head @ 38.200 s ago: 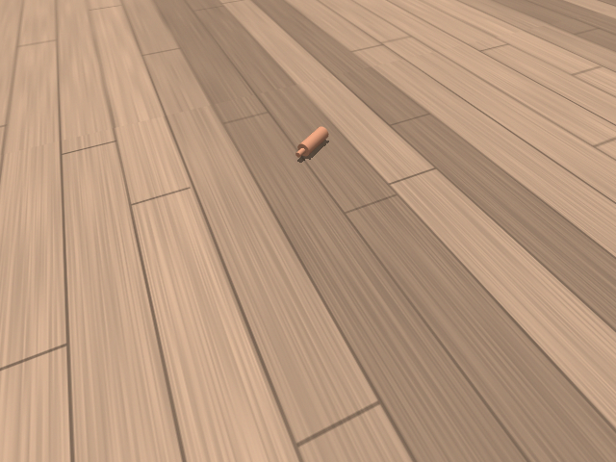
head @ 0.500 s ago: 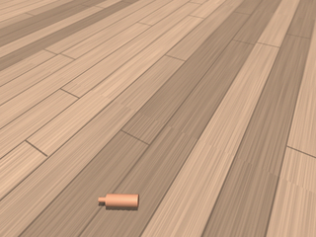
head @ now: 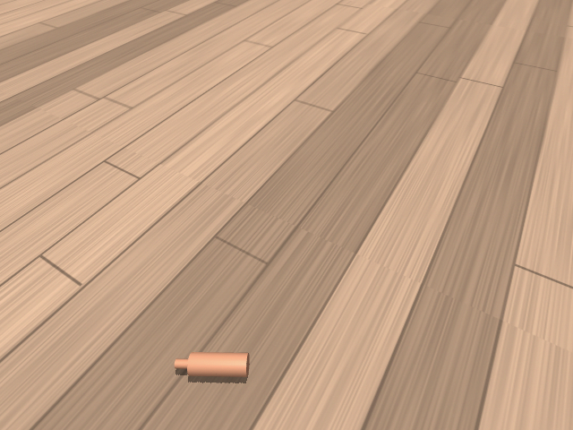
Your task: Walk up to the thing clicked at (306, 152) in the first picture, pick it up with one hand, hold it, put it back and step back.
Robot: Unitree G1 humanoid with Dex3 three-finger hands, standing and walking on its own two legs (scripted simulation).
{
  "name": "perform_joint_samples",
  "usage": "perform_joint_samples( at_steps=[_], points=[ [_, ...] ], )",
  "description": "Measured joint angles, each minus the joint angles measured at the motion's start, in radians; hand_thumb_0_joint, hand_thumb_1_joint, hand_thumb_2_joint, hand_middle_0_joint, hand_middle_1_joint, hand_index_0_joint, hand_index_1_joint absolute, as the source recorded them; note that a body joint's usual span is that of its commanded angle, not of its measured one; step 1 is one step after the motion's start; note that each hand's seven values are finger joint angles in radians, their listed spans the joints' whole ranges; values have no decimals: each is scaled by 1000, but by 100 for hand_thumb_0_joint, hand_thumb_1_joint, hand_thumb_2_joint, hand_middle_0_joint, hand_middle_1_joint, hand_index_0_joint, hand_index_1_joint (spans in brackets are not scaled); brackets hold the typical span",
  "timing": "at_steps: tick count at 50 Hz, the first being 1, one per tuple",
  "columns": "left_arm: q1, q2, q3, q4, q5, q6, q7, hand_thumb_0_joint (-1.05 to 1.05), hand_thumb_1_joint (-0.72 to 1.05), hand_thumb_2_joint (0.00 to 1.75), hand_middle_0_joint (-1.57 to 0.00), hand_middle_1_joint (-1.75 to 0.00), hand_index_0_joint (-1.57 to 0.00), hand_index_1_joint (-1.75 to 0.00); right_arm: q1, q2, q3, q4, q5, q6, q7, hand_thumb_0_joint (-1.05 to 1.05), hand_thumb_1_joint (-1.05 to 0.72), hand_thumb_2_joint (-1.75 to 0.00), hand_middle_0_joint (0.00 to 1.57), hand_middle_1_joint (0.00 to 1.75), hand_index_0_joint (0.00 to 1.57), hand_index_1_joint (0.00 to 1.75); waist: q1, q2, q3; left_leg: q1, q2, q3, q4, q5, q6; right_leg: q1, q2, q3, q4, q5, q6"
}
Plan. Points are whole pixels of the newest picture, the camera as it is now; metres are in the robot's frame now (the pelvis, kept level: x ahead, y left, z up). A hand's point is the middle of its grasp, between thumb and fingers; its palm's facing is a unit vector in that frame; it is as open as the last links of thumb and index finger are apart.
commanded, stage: stand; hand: left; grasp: from above
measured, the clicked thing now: (211, 364) +0.47 +0.28 -0.74
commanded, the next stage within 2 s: step back in 0.12 s
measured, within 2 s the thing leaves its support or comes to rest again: neither
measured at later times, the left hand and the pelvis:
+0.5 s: hand out of the picture +0.09 +0.31 -0.18, palm faces -0.01 -0.93 -0.38, open 7.4 cm; pelvis -0.06 +0.04 -0.02, yaw +1 degrees
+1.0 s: hand out of the picture -0.03 +0.28 -0.15, palm faces -0.04 -0.91 -0.41, open 7.4 cm; pelvis -0.16 +0.03 -0.02, yaw -1 degrees
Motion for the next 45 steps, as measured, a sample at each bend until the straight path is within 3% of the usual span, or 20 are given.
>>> perform_joint_samples(
  at_steps=[9, 13, 16, 17, 19, 21, 23, 25, 28, 34, 36, 38, 39, 40, 42, 45],
  points=[
    [-6, 8, 19, -30, -14, 6, 0, 1, 91, 90, -20, -30, -21, -30, -14, -7, -8, -26, 11, 14, 9, 0, -91, -90, 21, 30, 20, 30, -7, 3, 21, -50, 1, -6, 64, -19, 5, -41, 2, -4, 49, -13, -3],
    [-29, 19, 36, -90, -14, 21, 5, 1, 91, 90, -20, -30, -21, -30, -35, -35, -29, -78, 18, 33, 12, 0, -91, -90, 21, 30, 20, 30, -11, 10, 76, -159, -11, -12, 233, -53, 45, -109, -5, -8, 133, -34, -5],
    [-40, 30, 41, -132, 1, 39, 9, 1, 91, 90, -20, -30, -21, -30, -24, -54, -48, -118, 17, 49, 15, 0, -91, -90, 21, 30, 20, 30, -12, -8, 92, -214, -55, -10, 395, -197, 77, -167, -32, 6, 210, -59, 2],
    [-45, 36, 41, -145, 4, 43, 10, 1, 91, 90, -20, -30, -21, -30, -15, -58, -52, -130, 18, 50, 16, 0, -91, -90, 21, 30, 20, 30, -16, -15, 93, -214, -62, -6, 406, -207, 83, -186, -41, 9, 236, -68, 7],
    [-56, 48, 39, -172, 5, 52, 12, 1, 91, 90, -20, -30, -21, -30, 11, -69, -61, -151, 13, 44, 17, 0, -91, -90, 20, 30, 20, 30, -25, -16, 88, -190, -55, -2, 337, -131, 78, -236, -47, 7, 300, -92, 12],
    [-85, 67, 43, -199, -2, 61, 20, 1, 91, 90, -20, -30, -21, -30, 19, -58, -67, -155, -3, 39, 14, 0, -91, -90, 20, 30, 20, 30, -21, -43, 112, -203, -68, 6, 347, -177, 68, -295, -19, 77, 424, -193, -20],
    [-101, 77, 48, -217, -3, 66, 32, 1, 91, 90, -20, -30, -20, -30, 26, -42, -62, -163, -10, 39, 15, 0, -91, -90, 20, 30, 20, 30, -24, -55, 133, -215, -67, 5, 347, -161, 71, -340, 57, 157, 580, -331, -41],
    [-99, 80, 45, -230, -8, 65, 38, 1, 91, 90, -20, -30, -20, -30, 32, -28, -57, -172, -14, 42, 8, 0, -91, -90, 21, 30, 20, 30, -24, -59, 138, -217, -61, 8, 319, -133, 74, -373, 110, 182, 711, -357, -47],
    [-72, 76, 42, -244, -10, 61, 33, 1, 91, 90, -20, -30, -20, -30, 32, -16, -53, -199, -15, 41, -5, 0, -90, -90, 21, 30, 20, 30, -21, -57, 142, -214, -49, 28, 283, -103, 78, -378, 130, 171, 803, -340, -35],
    [-15, 60, 43, -254, -5, 60, 19, 1, 91, 90, -20, -30, -20, -30, 21, -10, -45, -263, -9, 29, -13, 0, -90, -90, 21, 30, 20, 30, -23, -37, 149, -232, -26, 66, 294, -84, 75, -278, 87, 133, 624, -326, -7],
    [-3, 55, 45, -256, -2, 56, 13, 1, 91, 90, -20, -30, -20, -30, 16, -15, -40, -275, -6, 32, -10, 0, -90, -90, 21, 30, 20, 30, -21, -28, 144, -254, -18, 75, 320, -87, 67, -234, 66, 108, 511, -291, -14],
    [10, 49, 48, -256, 3, 46, 9, 1, 91, 90, -20, -30, -20, -30, 12, -24, -37, -279, 0, 39, -7, 0, -90, -90, 21, 30, 20, 30, -16, -14, 134, -282, -7, 79, 364, -97, 56, -175, 54, 81, 354, -194, -28],
    [11, 36, 50, -251, 9, 41, 9, 1, 91, 90, -20, -30, -20, -30, 4, -35, -38, -274, 5, 44, -7, 0, -90, -90, 21, 30, 20, 30, -21, 17, 140, -293, 10, 62, 386, -101, 49, -165, 71, 63, 337, -177, -31],
    [17, 26, 47, -252, 11, 39, 6, 1, 91, 90, -20, -30, -20, -30, 0, -40, -41, -266, 11, 50, -8, 0, -90, -90, 21, 30, 20, 30, -28, 36, 137, -305, 4, 32, 408, -125, 50, -167, 79, 49, 338, -174, -34],
    [34, 22, 41, -265, 15, 37, -3, 1, 91, 90, -20, -30, -21, -30, -1, -39, -44, -252, 15, 62, -12, 0, -90, -90, 21, 30, 20, 30, -16, 24, 122, -346, -66, -30, 560, -275, 45, -187, 60, 58, 350, -169, -44],
    [39, 9, 38, -280, 13, 41, 3, 1, 91, 90, -20, -30, -21, -30, 15, -53, -45, -247, 23, 60, -14, 0, -90, -90, 21, 30, 20, 30, -4, 18, 108, -379, -147, -93, 772, -310, 38, -194, 34, 63, 306, -127, -42]
  ],
)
